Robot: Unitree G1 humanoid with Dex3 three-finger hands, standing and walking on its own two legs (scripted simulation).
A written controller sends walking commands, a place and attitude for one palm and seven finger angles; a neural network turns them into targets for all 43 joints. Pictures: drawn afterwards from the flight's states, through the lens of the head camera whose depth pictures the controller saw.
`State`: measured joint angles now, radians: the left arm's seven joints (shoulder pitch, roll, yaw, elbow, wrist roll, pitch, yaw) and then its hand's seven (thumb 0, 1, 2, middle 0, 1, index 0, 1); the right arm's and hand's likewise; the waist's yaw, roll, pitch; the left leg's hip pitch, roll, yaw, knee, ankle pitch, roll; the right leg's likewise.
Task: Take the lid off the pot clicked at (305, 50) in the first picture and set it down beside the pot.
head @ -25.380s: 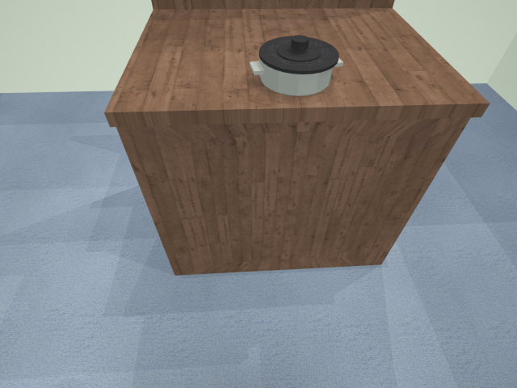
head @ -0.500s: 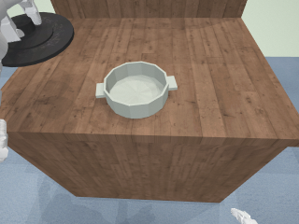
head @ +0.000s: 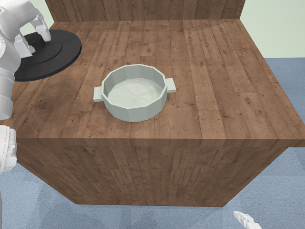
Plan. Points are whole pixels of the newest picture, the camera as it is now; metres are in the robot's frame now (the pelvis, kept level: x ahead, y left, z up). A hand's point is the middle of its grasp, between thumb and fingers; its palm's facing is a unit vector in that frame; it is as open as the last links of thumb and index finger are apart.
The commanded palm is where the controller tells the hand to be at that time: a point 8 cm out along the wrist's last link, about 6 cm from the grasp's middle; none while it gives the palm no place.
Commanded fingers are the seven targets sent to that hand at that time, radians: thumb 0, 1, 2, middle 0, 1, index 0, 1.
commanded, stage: lower the lid onto the table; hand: left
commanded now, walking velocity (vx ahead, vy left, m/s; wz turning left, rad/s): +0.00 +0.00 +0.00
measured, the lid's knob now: (34, 42) +0.48 +0.29 +0.25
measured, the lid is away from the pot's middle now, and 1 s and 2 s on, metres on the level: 0.22 0.23 0.22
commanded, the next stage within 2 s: none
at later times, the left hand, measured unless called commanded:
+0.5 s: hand (32, 57) +0.45 +0.29 +0.23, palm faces -0.24 -0.09 -0.97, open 7.5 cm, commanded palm +0.43 +0.29 +0.30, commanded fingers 0.00 0.48 1.24 -1.03 -0.79 -0.95 -0.73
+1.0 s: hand (36, 73) +0.43 +0.29 +0.20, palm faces -0.29 -0.09 -0.95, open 7.5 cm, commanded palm +0.43 +0.28 +0.27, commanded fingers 0.00 0.48 1.24 -1.03 -0.79 -0.95 -0.73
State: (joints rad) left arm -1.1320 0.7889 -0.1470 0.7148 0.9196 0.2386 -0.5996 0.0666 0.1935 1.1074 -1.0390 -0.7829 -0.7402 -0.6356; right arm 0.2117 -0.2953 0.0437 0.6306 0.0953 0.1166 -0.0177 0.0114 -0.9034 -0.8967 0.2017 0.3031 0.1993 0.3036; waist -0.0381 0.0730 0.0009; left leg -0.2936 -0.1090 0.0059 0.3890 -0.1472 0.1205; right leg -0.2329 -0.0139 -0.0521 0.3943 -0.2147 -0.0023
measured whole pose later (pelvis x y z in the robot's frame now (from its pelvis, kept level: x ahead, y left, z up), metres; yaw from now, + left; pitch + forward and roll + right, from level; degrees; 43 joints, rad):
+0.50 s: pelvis +0.01 -0.01 +0.00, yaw +0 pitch +4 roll -2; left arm -1.06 0.82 -0.10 0.78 0.92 0.16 -0.57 0.07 0.20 1.10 -1.04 -0.78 -0.74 -0.63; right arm 0.25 -0.31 0.02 0.64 0.10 0.12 -0.03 0.01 -0.90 -0.90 0.20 0.30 0.20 0.30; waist -0.07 0.06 0.01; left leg -0.31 -0.09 0.00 0.41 -0.17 0.11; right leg -0.23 0.00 -0.06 0.37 -0.21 0.00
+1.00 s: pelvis +0.00 +0.00 +0.00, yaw +1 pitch +3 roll -2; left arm -0.97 0.77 -0.11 0.73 0.88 0.12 -0.56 0.06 0.20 1.10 -1.04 -0.78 -0.73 -0.63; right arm 0.22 -0.30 0.02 0.63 0.10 0.14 -0.01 0.01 -0.90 -0.90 0.20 0.30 0.20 0.30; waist -0.05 0.06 0.01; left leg -0.31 -0.10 -0.01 0.42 -0.17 0.12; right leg -0.22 0.00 -0.07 0.38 -0.22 0.00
